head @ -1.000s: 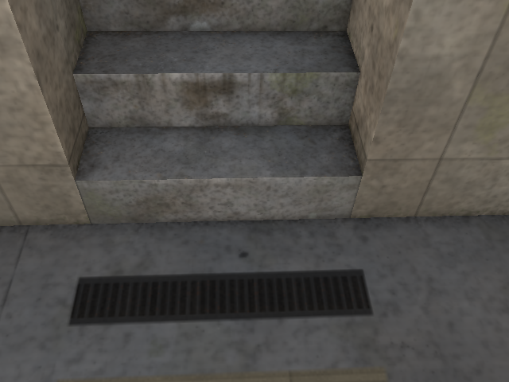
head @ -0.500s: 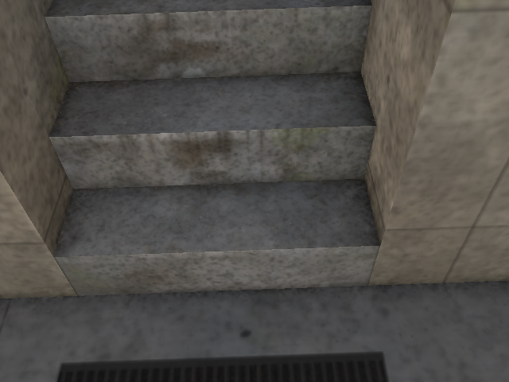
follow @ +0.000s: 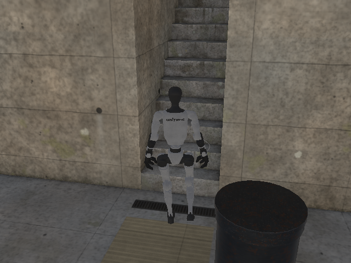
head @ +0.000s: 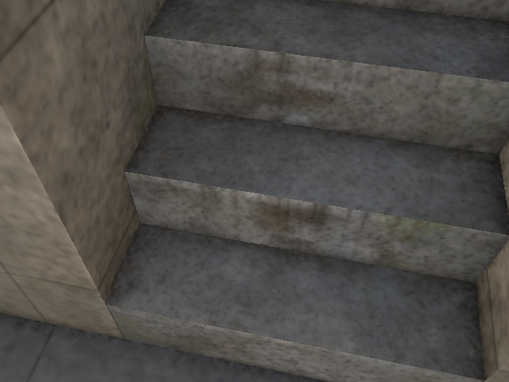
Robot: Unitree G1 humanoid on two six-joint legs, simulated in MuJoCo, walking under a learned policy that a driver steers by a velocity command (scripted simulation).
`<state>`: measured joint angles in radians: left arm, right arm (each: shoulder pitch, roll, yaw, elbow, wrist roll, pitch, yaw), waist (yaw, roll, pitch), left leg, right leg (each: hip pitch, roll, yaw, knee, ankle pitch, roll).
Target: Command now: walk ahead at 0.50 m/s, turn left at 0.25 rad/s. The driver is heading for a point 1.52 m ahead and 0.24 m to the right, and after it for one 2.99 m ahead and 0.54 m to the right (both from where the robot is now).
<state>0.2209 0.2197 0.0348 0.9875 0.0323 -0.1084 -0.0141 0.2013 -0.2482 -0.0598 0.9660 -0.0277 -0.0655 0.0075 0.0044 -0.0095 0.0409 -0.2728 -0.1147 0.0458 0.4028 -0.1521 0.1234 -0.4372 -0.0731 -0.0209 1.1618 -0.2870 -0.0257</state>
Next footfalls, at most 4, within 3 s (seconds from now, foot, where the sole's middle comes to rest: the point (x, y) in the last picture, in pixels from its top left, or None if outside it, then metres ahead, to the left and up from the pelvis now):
0.32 right None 0.31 -0.11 -0.78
0.76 left None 0.39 0.08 -0.78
1.16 right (326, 319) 0.55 -0.13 -0.57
1.74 left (225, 154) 0.87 0.10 -0.37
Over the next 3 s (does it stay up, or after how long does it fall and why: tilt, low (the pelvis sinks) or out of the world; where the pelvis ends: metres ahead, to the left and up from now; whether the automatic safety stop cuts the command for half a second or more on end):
stays up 1.08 -0.11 0.61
